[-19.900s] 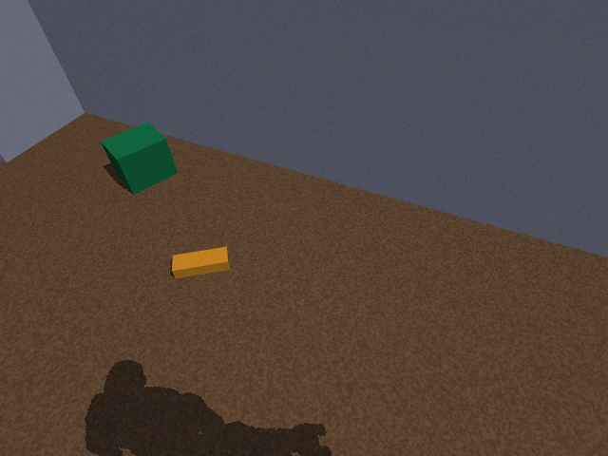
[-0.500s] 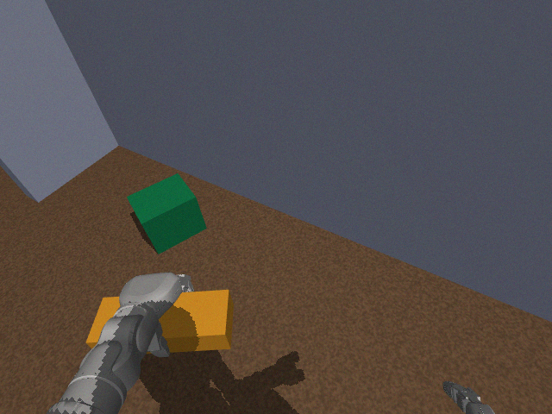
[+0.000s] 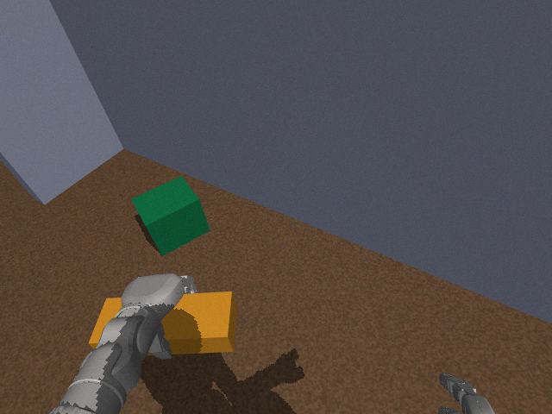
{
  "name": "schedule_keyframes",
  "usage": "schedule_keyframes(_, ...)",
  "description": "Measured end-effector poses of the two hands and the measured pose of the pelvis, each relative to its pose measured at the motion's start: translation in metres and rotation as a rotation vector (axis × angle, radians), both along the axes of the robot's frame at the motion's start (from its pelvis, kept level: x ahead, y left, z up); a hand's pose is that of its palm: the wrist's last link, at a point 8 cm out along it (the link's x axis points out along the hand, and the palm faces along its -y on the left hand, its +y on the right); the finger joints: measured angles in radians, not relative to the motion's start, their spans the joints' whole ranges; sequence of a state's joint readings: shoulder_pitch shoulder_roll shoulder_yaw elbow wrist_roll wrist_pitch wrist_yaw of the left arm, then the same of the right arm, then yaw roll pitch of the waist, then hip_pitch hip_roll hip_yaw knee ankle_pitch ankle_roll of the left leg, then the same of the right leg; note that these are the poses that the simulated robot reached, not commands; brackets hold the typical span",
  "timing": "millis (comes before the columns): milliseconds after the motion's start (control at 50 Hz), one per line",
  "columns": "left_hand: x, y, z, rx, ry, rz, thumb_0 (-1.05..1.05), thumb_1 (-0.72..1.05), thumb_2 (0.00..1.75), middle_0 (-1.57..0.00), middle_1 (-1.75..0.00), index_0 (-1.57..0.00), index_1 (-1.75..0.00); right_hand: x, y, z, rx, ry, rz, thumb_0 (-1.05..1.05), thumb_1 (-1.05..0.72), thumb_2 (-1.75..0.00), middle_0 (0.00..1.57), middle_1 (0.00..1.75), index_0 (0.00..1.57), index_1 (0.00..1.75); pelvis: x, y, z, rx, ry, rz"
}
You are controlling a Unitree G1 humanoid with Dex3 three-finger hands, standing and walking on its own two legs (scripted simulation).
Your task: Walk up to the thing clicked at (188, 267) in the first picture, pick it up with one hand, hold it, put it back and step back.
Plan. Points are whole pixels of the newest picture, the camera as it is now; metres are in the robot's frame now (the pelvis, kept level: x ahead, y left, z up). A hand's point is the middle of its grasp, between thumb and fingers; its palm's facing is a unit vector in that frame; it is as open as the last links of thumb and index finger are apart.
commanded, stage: hold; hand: left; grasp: from above
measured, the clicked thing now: (168, 324) +0.30 +0.22 -0.07
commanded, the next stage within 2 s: crouch in 0.42 s
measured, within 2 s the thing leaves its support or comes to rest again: neither
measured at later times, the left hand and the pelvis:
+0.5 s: hand (161, 321) +0.29 +0.22 -0.04, palm faces -0.45 -0.06 -0.89, open 10.7 cm; pelvis +0.00 +0.00 +0.00, yaw +0 degrees
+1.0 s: hand (177, 339) +0.30 +0.23 -0.15, palm faces -0.45 +0.01 -0.89, open 10.7 cm; pelvis -0.01 +0.00 -0.05, yaw +1 degrees
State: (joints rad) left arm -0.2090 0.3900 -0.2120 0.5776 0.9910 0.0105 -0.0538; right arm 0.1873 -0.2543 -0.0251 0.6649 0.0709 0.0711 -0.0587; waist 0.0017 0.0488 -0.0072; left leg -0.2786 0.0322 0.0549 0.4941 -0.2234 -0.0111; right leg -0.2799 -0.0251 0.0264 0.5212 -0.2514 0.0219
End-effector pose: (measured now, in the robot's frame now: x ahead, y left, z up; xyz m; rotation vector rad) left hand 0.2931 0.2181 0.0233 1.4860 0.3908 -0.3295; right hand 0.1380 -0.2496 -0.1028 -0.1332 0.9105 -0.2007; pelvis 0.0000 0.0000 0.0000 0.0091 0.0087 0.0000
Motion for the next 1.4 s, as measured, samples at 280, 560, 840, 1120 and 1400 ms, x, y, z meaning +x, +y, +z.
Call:
schedule_keyframes(280, 0.001, 0.004, -0.001, 0.004, 0.002, 0.006, -0.01, -0.08, 0.51, -0.64, -0.56, -0.67, -0.53, -0.002, 0.002, 0.000, 0.000, 0.011, -0.002, 0.01, -0.90, -0.90, 0.21, 0.30, 0.20, 0.30, 0.001, 0.001, 0.001, 0.000, -0.001, -0.001)
schedule_keyframes(560, 0.004, 0.004, -0.004, 0.004, -0.003, 0.006, -0.01, -0.08, 0.51, -0.63, -0.57, -0.67, -0.54, -0.002, 0.001, -0.002, -0.004, 0.035, -0.004, 0.01, -0.90, -0.90, 0.21, 0.30, 0.20, 0.30, 0.004, 0.002, 0.002, -0.001, 0.004, 0.002)
schedule_keyframes(840, 0.003, 0.006, -0.050, 0.024, 0.022, -0.004, -0.01, -0.08, 0.51, -0.64, -0.56, -0.67, -0.53, -0.011, -0.004, -0.009, -0.031, 0.091, 0.006, 0.01, -0.90, -0.90, 0.21, 0.30, 0.20, 0.30, 0.002, 0.002, -0.007, -0.004, 0.067, 0.015)
schedule_keyframes(1120, 0.037, 0.010, -0.176, 0.083, -0.028, -0.028, -0.01, -0.09, 0.52, -0.65, -0.55, -0.68, -0.52, -0.086, -0.030, -0.100, -0.136, 0.292, -0.027, 0.00, -0.90, -0.90, 0.21, 0.30, 0.20, 0.30, -0.024, 0.005, -0.098, -0.034, 0.349, 0.023)
schedule_keyframes(1400, 0.066, 0.016, -0.317, 0.083, -0.001, -0.002, -0.01, -0.09, 0.53, -0.64, -0.57, -0.67, -0.54, -0.150, -0.014, -0.230, -0.126, 0.434, -0.043, 0.01, -0.90, -0.90, 0.21, 0.30, 0.20, 0.30, -0.053, 0.010, -0.218, -0.057, 0.553, 0.017)
